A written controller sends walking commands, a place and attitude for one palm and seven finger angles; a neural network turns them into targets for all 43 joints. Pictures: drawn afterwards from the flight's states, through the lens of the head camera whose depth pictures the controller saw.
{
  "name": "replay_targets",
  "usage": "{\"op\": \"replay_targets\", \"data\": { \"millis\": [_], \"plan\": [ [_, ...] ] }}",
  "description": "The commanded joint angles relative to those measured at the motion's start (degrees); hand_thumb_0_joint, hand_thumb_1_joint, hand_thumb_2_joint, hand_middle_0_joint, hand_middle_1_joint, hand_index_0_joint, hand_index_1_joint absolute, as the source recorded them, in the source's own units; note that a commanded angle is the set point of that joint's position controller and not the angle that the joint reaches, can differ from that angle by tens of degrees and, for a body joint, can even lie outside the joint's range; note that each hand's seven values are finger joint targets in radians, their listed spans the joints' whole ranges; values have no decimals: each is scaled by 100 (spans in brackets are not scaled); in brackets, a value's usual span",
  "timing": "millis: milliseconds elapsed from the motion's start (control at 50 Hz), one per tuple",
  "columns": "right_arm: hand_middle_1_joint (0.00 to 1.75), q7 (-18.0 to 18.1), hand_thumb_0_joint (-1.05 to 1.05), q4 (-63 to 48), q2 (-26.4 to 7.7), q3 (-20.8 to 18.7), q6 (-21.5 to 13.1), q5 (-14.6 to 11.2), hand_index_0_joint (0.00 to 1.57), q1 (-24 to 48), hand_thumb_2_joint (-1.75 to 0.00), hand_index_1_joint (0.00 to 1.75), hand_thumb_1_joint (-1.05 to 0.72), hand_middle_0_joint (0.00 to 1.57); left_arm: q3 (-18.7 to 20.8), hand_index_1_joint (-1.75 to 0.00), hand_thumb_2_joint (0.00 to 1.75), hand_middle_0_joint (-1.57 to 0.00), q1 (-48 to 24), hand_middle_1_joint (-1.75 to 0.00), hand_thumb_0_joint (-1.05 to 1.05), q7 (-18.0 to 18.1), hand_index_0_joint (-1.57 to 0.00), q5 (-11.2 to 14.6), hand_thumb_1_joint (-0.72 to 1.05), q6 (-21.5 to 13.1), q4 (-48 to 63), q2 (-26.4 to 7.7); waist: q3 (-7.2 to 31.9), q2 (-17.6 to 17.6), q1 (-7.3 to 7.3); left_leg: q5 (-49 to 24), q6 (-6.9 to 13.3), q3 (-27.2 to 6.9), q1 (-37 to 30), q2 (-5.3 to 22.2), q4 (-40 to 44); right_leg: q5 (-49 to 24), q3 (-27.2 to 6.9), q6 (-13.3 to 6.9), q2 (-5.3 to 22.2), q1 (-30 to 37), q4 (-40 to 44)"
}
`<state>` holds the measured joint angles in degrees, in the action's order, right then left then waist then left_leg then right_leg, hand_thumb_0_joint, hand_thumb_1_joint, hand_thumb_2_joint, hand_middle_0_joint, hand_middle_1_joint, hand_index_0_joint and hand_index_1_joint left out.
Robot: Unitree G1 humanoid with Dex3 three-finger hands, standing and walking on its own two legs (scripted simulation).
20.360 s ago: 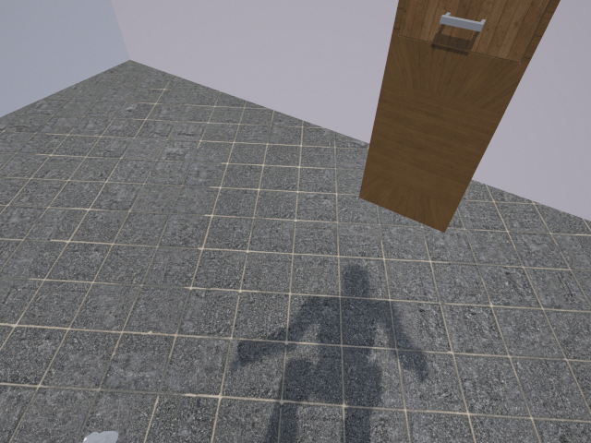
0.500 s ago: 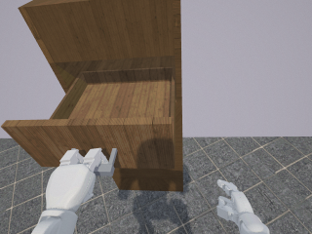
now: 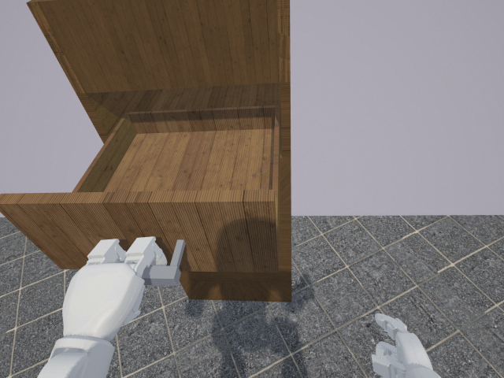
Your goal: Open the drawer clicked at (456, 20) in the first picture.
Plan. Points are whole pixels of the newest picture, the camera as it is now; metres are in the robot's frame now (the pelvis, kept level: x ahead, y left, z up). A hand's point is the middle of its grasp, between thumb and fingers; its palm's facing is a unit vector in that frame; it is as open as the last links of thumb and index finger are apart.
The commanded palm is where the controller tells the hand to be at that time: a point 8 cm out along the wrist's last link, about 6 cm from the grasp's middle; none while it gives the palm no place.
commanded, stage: open the thumb to release the handle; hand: left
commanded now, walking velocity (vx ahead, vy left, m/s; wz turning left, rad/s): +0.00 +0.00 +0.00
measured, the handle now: (140, 261) +0.24 +0.20 +0.11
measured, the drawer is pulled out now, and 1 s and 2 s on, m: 0.30 0.29 0.29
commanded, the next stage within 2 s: lift the hand off the handle in 0.38 s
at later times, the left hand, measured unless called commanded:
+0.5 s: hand (133, 303) +0.19 +0.20 +0.09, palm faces +0.09 -0.15 -0.98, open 13.3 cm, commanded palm +0.15 +0.19 +0.14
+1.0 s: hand (138, 288) +0.21 +0.19 +0.09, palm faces +0.07 -0.13 -0.99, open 13.6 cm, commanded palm +0.17 +0.19 +0.17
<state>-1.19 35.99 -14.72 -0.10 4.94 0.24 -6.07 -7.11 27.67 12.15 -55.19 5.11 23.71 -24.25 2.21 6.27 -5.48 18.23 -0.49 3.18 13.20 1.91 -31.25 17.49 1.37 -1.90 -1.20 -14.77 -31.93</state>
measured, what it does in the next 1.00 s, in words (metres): stands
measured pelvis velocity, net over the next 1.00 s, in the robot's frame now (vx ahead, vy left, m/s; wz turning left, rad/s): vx -0.02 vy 0.00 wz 0.03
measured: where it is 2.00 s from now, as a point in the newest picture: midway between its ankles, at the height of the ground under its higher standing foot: outside the picture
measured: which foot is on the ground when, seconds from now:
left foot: down 0.00-1.00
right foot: down 0.00-1.00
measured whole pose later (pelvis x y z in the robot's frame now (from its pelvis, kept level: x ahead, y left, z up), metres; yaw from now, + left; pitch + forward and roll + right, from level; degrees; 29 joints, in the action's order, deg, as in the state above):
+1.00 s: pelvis -0.02 +0.00 +0.01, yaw +2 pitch -3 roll +0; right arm -0.6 37.8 -12.3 1.9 4.5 -0.3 -3.2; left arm -13.5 11.1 5.1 -55.6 9.4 14.8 -22.3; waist 0.1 7.1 -7.0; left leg 14.1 0.0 1.8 9.6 0.5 -26.7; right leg 14.2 2.6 -1.5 0.1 -10.7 -27.9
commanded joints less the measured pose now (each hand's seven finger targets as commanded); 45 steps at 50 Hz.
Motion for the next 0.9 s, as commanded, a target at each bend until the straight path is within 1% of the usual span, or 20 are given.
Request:
{"op": "replay_targets", "data": {
  "millis": [0, 20, 80, 120, 160, 220, 260, 420, 440, 460, 520, 540, 620, 640, 660, 720, 740, 820, 840, 880],
  "plan": [
    [30, 54, 0, -1025, -305, -76, -363, -33, 20, 1206, -90, 30, -90, 20, 946, -130, 69, -36, -684, -130, 0, 168, -36, -4, 41, 191, 944, -727, 718, -597, -144, -1540, 188, -98, -206, -360, 356, -1546, -325, 82, 86, 429, 673],
    [30, 74, 0, -1010, -322, -60, -373, -61, 20, 1240, -90, 30, -90, 20, 1148, -129, 66, -36, -624, -129, 0, 170, -36, 18, 34, 233, 842, -926, 630, -572, -149, -1439, 162, -102, -206, -331, 353, -1397, -376, 61, 64, 417, 707],
    [30, 96, 0, -943, -273, -28, -363, -27, 20, 1259, -90, 30, -90, 20, 901, -127, 57, -35, -799, -127, 0, 66, -35, -68, 13, 225, 537, -682, 349, -842, -143, -1275, 188, -90, -130, -356, 451, -1084, -346, 92, 65, 309, 832],
    [30, 108, 0, -952, -301, -28, -361, -43, 20, 1302, -90, 30, -90, 20, 973, -125, 51, -33, -1191, -125, 0, 50, -33, -85, -1, 224, 772, -863, 574, -565, -122, -1218, 166, -100, -251, -346, 490, -909, -399, 64, 65, 411, 870],
    [30, 89, 0, -887, -218, -14, -362, -38, 20, 1271, -90, 30, -90, 20, 649, -124, 45, -32, -1214, -124, 0, -23, -32, -91, -15, 231, 553, -524, 466, -687, -81, -1253, 187, -108, -286, -357, 538, -878, -292, 74, 60, 354, 912],
    [30, 91, 0, -918, -265, -8, -365, -47, 20, 1293, -90, 30, -90, 20, 778, -122, 36, -31, -1373, -122, 0, -61, -31, -110, -36, 215, 686, -733, 575, -554, -117, -1258, 161, -117, -353, -338, 575, -881, -331, 55, 36, 461, 918],
    [30, 44, 0, -901, -203, 7, -365, -32, 20, 1292, -90, 30, -90, 20, 501, -120, 30, -30, -1304, -120, 0, -123, -30, -122, -50, 190, 563, -441, 412, -708, -100, -1315, 179, -132, -309, -348, 640, -928, -249, 58, 31, 424, 936],
    [30, -21, 0, -975, -235, 25, -335, -34, 20, 1355, -90, 30, -90, 20, 342, -120, 30, -30, -1643, -120, 0, -167, -30, -253, -50, 184, 803, -433, 489, -371, -109, -1259, 152, -155, -396, -311, 683, -793, -249, 10, -7, 443, 922],
    [30, -51, 0, -973, -185, 54, -363, 2, 20, 1318, -90, 30, -90, 20, 139, -120, 30, -30, -1704, -120, 0, -171, -30, -328, -50, 157, 848, -244, 630, -468, -131, -1323, 183, -119, -438, -326, 652, -760, -171, 19, 31, 428, 893],
    [30, -82, 0, -943, -159, 16, -338, -6, 20, 1285, -90, 30, -90, 20, -317, -120, 30, -30, -1483, -120, 0, -211, -30, -283, -50, 175, 487, 190, 278, -525, -48, -1343, 175, -146, -377, -333, 673, -827, -151, 8, -12, 300, 895],
    [30, -73, 0, -968, -238, 3, -304, -27, 20, 1317, -90, 30, -90, 20, 53, -120, 30, -30, -1849, -120, 0, -162, -30, -347, -50, 193, 632, -276, 420, -509, -70, -1120, 162, -162, -323, -289, 702, -629, -206, 1, -34, 357, 882],
    [30, -93, 0, -974, -190, 65, -335, 7, 20, 1316, -90, 30, -90, 20, -190, -120, 30, -30, -1982, -120, 0, -164, -30, -475, -50, 226, 545, -43, 513, -601, -99, -1115, 189, -132, -318, -310, 679, -492, -152, 11, 18, 312, 882],
    [30, -23, 0, -894, -236, 24, -294, -49, 20, 1334, -90, 30, -90, 20, 51, -120, 30, -30, -2328, -120, 0, -123, -30, -431, -50, 311, 376, -308, 537, -431, -69, -1054, 150, -181, -283, -288, 750, -591, -196, -17, -34, 437, 831],
    [30, -53, 0, -934, -170, 65, -331, -28, 20, 1339, -90, 30, -90, 20, -286, -120, 30, -30, -2324, -120, 0, -152, -30, -499, -50, 335, 372, 40, 718, -479, -121, -1191, 186, -155, -350, -314, 717, -613, -125, -14, -6, 442, 791],
    [30, -33, 0, -864, -173, 26, -288, -56, 20, 1327, -90, 30, -90, 20, -270, -120, 30, -30, -2413, -120, 0, -162, -30, -400, -50, 338, 315, 0, 501, -465, -18, -1194, 171, -189, -337, -298, 766, -694, -116, -19, -43, 380, 818],
    [30, 11, 0, -862, -235, 37, -274, -77, 20, 1368, -90, 30, -90, 20, -54, -120, 30, -30, -2621, -120, 0, -169, -30, -361, -50, 406, 255, -257, 512, -513, -33, -1020, 159, -194, -278, -291, 775, -586, -157, -4, -41, 438, 833],
    [30, -7, 0, -885, -179, 96, -316, -53, 20, 1383, -90, 30, -90, 20, -409, -120, 30, -30, -2763, -120, 0, -211, -30, -437, -50, 424, 170, 77, 557, -607, -41, -1052, 199, -167, -289, -320, 753, -511, -106, 9, 3, 359, 845],
    [30, 91, 0, -840, -236, 54, -303, -81, 20, 1437, -90, 30, -90, 20, 69, -120, 30, -30, -3275, -120, 0, -218, -30, -312, -50, 356, 518, -525, 736, -418, -7, -984, 193, -207, -429, -316, 781, -523, -229, 12, -2, 537, 906],
    [30, 66, 0, -866, -156, 104, -363, -52, 20, 1432, -90, 30, -90, 20, -149, -120, 30, -30, -3197, -120, 0, -248, -30, -373, -50, 346, 502, -262, 936, -450, -97, -1192, 225, -186, -501, -351, 761, -627, -167, 5, 33, 599, 873],
    [30, 92, 0, -802, -191, 55, -318, -58, 20, 1431, -90, 30, -90, 20, 122, -120, 30, -30, -2988, -120, 0, -290, -30, -244, -50, 322, 492, -462, 729, -528, -102, -1321, 203, -186, -487, -343, 821, -844, -151, 20, 17, 648, 936]
  ]
}}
